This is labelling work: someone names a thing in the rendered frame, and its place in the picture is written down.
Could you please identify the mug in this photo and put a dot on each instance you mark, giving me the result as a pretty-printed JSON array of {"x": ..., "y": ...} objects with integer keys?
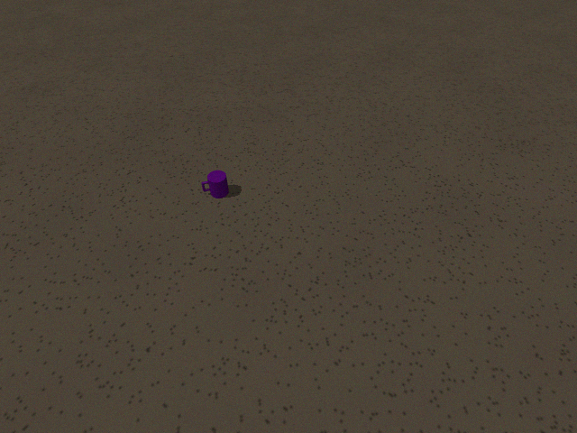
[{"x": 218, "y": 186}]

